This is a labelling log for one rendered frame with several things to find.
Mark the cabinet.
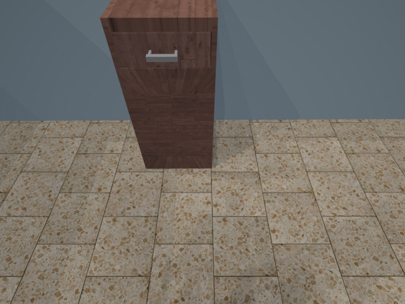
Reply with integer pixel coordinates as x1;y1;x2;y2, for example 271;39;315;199
100;0;218;169

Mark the handle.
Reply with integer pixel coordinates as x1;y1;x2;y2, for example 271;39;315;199
146;50;178;62

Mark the drawer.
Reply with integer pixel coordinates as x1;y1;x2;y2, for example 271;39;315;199
111;32;211;68

